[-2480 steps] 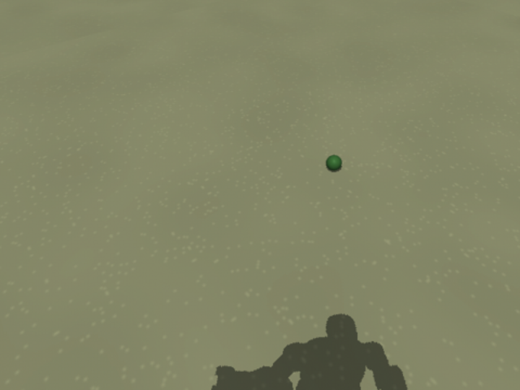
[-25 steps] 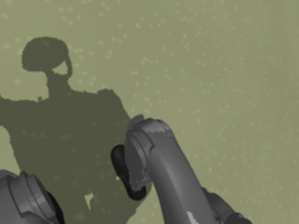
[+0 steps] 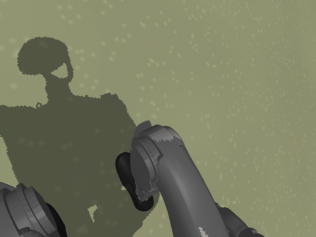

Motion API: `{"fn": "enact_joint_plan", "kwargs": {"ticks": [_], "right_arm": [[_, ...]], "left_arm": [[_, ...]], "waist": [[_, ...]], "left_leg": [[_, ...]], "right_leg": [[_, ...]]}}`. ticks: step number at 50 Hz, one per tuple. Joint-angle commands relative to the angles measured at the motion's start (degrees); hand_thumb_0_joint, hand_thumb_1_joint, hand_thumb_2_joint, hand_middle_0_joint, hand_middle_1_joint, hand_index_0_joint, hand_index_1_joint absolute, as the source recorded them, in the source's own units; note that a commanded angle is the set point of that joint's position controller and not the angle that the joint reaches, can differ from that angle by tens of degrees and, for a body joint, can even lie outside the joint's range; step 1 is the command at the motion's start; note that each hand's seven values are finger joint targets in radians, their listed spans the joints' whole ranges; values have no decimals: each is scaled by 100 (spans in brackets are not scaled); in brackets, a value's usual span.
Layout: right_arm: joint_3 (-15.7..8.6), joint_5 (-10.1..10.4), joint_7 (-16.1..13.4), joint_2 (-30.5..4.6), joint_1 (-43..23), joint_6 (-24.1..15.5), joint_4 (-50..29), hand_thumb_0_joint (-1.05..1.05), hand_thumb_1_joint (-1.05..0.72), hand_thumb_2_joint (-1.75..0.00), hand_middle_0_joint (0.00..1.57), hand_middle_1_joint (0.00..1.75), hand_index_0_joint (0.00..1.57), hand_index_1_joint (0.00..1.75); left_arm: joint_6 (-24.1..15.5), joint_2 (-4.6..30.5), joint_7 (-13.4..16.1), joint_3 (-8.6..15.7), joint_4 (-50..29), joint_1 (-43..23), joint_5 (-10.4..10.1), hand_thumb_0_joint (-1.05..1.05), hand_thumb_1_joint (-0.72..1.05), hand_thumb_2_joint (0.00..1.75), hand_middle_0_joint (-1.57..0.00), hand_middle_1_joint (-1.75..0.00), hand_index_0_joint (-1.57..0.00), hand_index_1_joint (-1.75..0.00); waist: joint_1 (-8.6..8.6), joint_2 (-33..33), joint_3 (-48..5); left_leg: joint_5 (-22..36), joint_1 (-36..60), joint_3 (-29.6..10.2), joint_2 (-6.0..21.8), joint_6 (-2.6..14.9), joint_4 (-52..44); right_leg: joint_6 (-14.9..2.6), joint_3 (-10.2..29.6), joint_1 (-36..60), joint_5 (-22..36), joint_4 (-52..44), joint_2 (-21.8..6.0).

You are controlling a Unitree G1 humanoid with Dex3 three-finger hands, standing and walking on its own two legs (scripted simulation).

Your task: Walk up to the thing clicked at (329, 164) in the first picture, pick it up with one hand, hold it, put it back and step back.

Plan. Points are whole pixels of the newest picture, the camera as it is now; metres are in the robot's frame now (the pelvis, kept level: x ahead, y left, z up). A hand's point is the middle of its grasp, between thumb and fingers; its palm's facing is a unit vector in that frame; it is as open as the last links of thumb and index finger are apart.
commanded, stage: rest palm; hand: left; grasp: from above
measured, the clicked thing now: out of the picture +0.50 +0.39 -0.27
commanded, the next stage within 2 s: none
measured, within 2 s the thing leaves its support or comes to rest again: neither
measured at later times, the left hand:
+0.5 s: hand out of the picture +0.48 +0.38 -0.23, palm faces -0.44 -0.16 -0.88, open 13.9 cm
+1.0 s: hand out of the picture +0.48 +0.38 -0.24, palm faces -0.43 -0.16 -0.89, open 13.9 cm
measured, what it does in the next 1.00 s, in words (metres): stands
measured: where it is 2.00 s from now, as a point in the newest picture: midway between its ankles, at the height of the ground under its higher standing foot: (102, 217)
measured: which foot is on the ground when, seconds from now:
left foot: down 0.00-1.00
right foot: down 0.00-1.00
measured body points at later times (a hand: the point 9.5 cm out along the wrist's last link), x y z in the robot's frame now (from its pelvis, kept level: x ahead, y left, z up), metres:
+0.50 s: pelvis +0.00 +0.00 +0.00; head +0.30 +0.14 +0.31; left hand +0.50 +0.38 -0.18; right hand +0.05 -0.25 -0.05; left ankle +0.06 +0.13 -0.28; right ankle +0.13 -0.12 -0.28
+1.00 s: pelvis +0.00 +0.00 +0.00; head +0.30 +0.14 +0.30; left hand +0.50 +0.38 -0.19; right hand +0.05 -0.25 -0.05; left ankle +0.06 +0.13 -0.28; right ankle +0.13 -0.12 -0.28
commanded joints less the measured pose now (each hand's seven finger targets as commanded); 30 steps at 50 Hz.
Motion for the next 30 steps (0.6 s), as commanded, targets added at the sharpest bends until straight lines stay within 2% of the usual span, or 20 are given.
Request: {"fn": "enact_joint_plan", "kwargs": {"ticks": [1, 3, 5, 7, 8, 9, 10, 11, 12, 15, 16, 17, 18, 20, 21, 23, 25, 28, 29, 30], "right_arm": [[-529, -20, -63, -1889, 1103, 64, 173, 0, -92, -91, 20, 30, 20, 30], [-563, -23, -67, -1886, 1057, 86, 174, 0, -91, -91, 20, 30, 20, 30], [-573, -16, -66, -1916, 1093, 74, 172, 0, -91, -91, 20, 30, 20, 30], [-543, -18, -53, -1865, 1107, 86, 168, 0, -91, -91, 20, 30, 20, 30], [-613, -27, -66, -1992, 1159, 88, 170, 0, -91, -91, 20, 30, 20, 30], [-543, -26, -63, -1882, 1096, 88, 164, 0, -91, -91, 20, 30, 20, 30], [-563, -34, -71, -1925, 1072, 84, 157, 0, -91, -91, 20, 30, 20, 30], [-607, -51, -68, -1995, 1153, 95, 170, 0, -91, -91, 20, 30, 20, 30], [-560, -38, -69, -1920, 1119, 100, 165, 0, -91, -91, 20, 30, 20, 30], [-550, -42, -43, -1915, 1165, 86, 175, 0, -91, -91, 20, 30, 20, 30], [-490, -59, -37, -1846, 1127, 92, 151, 0, -91, -91, 20, 30, 20, 30], [-510, -56, -51, -1917, 1123, 96, 133, 0, -91, -91, 20, 30, 20, 30], [-527, -48, -58, -1917, 1077, 104, 140, 0, -91, -91, 20, 30, 20, 30], [-597, -68, -69, -2018, 1101, 87, 124, 0, -91, -91, 20, 30, 20, 30], [-508, -49, -65, -1918, 1054, 85, 82, 0, -91, -91, 20, 30, 20, 30], [-476, -66, -64, -1888, 1108, 80, 103, 0, -91, -91, 20, 30, 20, 30], [-519, -71, -84, -1987, 1063, 59, 95, 0, -91, -91, 20, 30, 20, 30], [-537, -74, -90, -1959, 1084, 50, 106, 0, -91, -91, 20, 30, 20, 30], [-512, -55, -96, -1956, 1039, 31, 91, 0, -91, -91, 20, 30, 20, 30], [-512, -66, -92, -1923, 1058, 40, 155, 0, -91, -91, 20, 30, 20, 30]], "left_arm": [[17, 1423, 206, 92, -674, -1223, -77, 0, -56, 102, -8, -105, -6, -106], [21, 1406, 191, 40, -695, -1222, -51, 0, -53, 103, -9, -107, -8, -107], [9, 1476, 183, 88, -842, -1335, -88, 0, -53, 102, -8, -107, -8, -107], [34, 1411, 173, 47, -703, -1221, -82, 0, -54, 102, -8, -106, -7, -106], [-2, 1454, 180, 84, -998, -1381, -126, 0, -53, 101, -8, -106, -7, -107], [7, 1470, 172, 103, -782, -1275, -99, 0, -53, 100, -7, -106, -7, -106], [5, 1391, 168, 22, -684, -1181, -98, 0, -53, 100, -8, -107, -8, -107], [-34, 1516, 176, 116, -1124, -1484, -103, 0, -53, 101, -8, -107, -7, -107], [-14, 1543, 201, 118, -859, -1348, -51, 0, -53, 100, -7, -107, -7, -107], [11, 1339, 167, 26, -806, -1264, -83, 0, -53, 103, -8, -108, -7, -108], [16, 1274, 186, 14, -575, -1150, -106, 0, -53, 101, -7, -106, -7, -106], [-13, 1351, 209, 49, -744, -1239, -117, 0, -52, 101, -7, -108, -7, -107], [-37, 1543, 224, 107, -917, -1360, -98, 0, -52, 102, -8, -108, -8, -108], [-28, 1467, 203, 43, -801, -1283, -72, 0, -52, 100, -7, -108, -8, -107], [-13, 1445, 211, 64, -600, -1139, -68, 0, -51, 102, -8, -109, -8, -109], [-51, 1427, 237, 51, -729, -1207, -89, 0, -52, 101, -8, -107, -7, -107], [-62, 1545, 286, 128, -795, -1264, -105, 0, -52, 102, -8, -108, -8, -108], [-63, 1580, 316, 105, -875, -1364, -81, 0, -51, 99, -8, -107, -8, -107], [-35, 1531, 310, 92, -793, -1277, -89, 0, -52, 100, -7, -107, -7, -107], [-34, 1577, 336, 116, -865, -1364, -112, 0, -52, 100, -7, -106, -7, -106]], "waist": [[-289, 3566, -3618], [-245, 3606, -3713], [-257, 3726, -3767], [-288, 3499, -3815], [-315, 3573, -3762], [-254, 3640, -3787], [-296, 3611, -3678], [-303, 3728, -3866], [-248, 3781, -3856], [-346, 3711, -3732], [-370, 3507, -3654], [-355, 3483, -3687], [-269, 3636, -3852], [-298, 3708, -3646], [-261, 3511, -3591], [-321, 3572, -3647], [-288, 3508, -3647], [-285, 3641, -3832], [-291, 3553, -3733], [-285, 3594, -3904]], "left_leg": [[1736, 3153, 442, 262, -72, -1428], [1707, 3246, 437, 277, -76, -1454], [1810, 3303, 439, 271, -84, -1452], [1770, 3091, 506, 248, -29, -1399], [1864, 3215, 479, 251, -62, -1400], [1895, 3318, 454, 273, -77, -1418], [1784, 3227, 478, 252, -54, -1402], [1959, 3452, 424, 275, -90, -1416], [1926, 3448, 420, 275, -98, -1462], [2081, 3374, 464, 266, -68, -1380], [1899, 3147, 469, 255, -47, -1374], [1857, 3164, 467, 246, -51, -1399], [1866, 3275, 463, 262, -56, -1426], [1722, 3274, 466, 248, -72, -1450], [1655, 3172, 456, 250, -57, -1409], [1711, 3193, 480, 245, -46, -1425], [1640, 3121, 468, 243, -55, -1392], [1553, 3207, 480, 250, -45, -1463], [1570, 3113, 487, 241, -38, -1401], [1627, 3126, 497, 255, -39, -1414]], "right_leg": [[-538, -603, 1897, 1404, -1037, 102], [-536, -607, 1889, 1356, -1044, 126], [-532, -589, 1952, 1444, -1031, 104], [-511, -570, 2194, 1506, -1063, 131], [-526, -585, 2038, 1530, -1072, 105], [-534, -591, 2012, 1497, -1044, 107], [-534, -581, 1973, 1412, -1078, 125], [-528, -607, 1971, 1525, -1053, 97], [-542, -612, 1986, 1469, -1027, 107], [-514, -589, 1974, 1617, -1044, 105], [-520, -599, 2097, 1542, -1065, 120], [-520, -621, 2094, 1519, -1100, 120], [-518, -604, 2156, 1519, -1074, 119], [-547, -599, 1961, 1374, -1055, 110], [-545, -610, 1941, 1339, -1054, 121], [-522, -581, 2071, 1395, -1069, 112], [-541, -601, 2006, 1364, -1068, 105], [-512, -586, 2154, 1349, -1063, 122], [-526, -587, 2061, 1365, -1057, 110], [-498, -594, 2221, 1439, -1049, 127]]}}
